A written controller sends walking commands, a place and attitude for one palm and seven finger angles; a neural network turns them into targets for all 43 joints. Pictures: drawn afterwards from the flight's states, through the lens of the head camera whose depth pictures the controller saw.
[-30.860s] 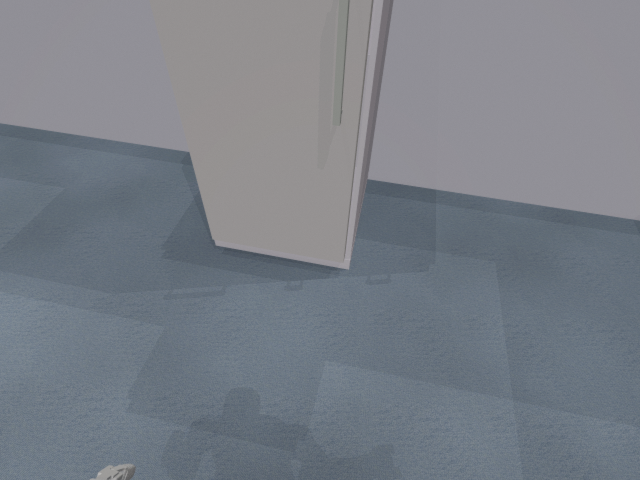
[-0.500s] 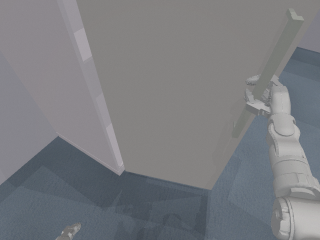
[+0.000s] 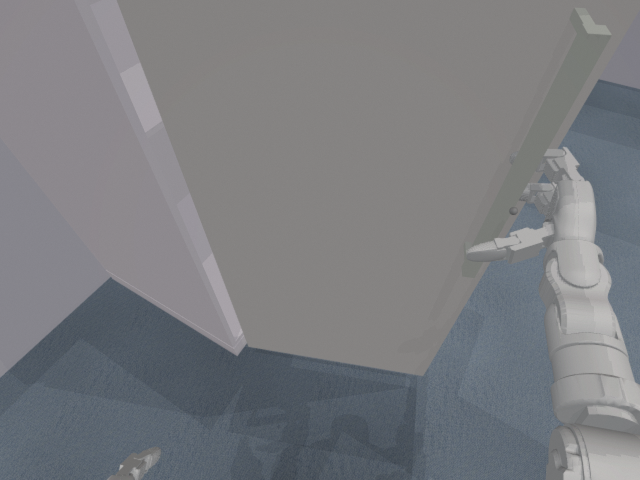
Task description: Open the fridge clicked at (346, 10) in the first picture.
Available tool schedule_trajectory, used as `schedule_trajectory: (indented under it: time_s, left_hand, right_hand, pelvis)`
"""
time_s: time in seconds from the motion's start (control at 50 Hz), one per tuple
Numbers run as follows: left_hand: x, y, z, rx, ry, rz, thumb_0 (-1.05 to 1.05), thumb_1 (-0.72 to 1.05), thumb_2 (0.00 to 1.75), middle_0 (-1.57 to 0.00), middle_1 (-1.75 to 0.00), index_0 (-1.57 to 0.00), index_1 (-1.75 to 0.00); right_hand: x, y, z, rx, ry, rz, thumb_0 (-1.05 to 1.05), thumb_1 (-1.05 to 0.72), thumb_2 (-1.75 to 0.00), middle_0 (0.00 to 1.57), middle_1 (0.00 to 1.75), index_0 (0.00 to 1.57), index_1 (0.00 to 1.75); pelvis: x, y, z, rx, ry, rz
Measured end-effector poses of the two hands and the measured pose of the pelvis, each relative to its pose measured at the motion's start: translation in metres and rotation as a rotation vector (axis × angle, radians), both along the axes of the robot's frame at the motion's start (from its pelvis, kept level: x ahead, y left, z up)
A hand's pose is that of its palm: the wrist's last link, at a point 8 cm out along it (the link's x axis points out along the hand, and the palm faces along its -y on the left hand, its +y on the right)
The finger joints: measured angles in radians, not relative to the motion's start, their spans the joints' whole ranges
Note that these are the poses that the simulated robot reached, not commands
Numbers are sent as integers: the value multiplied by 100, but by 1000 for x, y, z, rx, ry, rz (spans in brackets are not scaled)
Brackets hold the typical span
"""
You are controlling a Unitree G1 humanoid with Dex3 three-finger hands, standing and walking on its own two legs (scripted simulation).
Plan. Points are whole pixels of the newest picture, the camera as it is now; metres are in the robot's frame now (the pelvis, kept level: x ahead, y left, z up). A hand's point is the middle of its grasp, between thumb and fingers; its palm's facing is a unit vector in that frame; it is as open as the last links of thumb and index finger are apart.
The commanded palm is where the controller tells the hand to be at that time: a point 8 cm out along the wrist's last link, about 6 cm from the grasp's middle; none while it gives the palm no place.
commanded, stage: loosen the grip on the handle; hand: right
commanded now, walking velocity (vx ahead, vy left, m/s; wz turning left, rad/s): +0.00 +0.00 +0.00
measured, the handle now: (510, 176) +0.48 -0.18 +0.13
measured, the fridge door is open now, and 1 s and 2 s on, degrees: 69 69 69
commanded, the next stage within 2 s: slip the hand off the handle in 0.02 s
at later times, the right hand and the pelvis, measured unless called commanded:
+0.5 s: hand (559, 219) +0.42 -0.23 +0.12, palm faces +0.16 +0.96 -0.21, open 14.6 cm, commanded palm +0.39 -0.27 +0.13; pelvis +0.00 +0.01 +0.00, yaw -1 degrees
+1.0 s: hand (581, 253) +0.38 -0.25 +0.11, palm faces +0.13 +0.98 -0.17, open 14.7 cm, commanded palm +0.33 -0.29 +0.13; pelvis +0.01 -0.01 +0.00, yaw -1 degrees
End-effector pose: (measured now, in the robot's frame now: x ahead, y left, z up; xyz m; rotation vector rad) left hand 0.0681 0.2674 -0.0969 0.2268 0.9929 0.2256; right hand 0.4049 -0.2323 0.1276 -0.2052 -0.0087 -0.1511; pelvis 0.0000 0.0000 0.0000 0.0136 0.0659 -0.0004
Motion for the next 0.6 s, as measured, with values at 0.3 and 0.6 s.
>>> schedule_trajectory:
  time_s: [0.3,0.6]
  left_hand:
    - [27,-15,-5,-38,-41,-18,1,91,90,-21,-30,-21,-30]
    - [3,7,-5,20,25,-7,1,91,90,-20,-30,-21,-30]
  right_hand:
    - [-1,-16,11,13,2,-14,-1,54,-20,28,117,30,118]
    - [-14,-51,11,-6,-7,0,-1,55,-20,26,115,26,116]
  pelvis:
    - [8,3,1,-3,-9,-2]
    - [3,5,-2,6,0,-23]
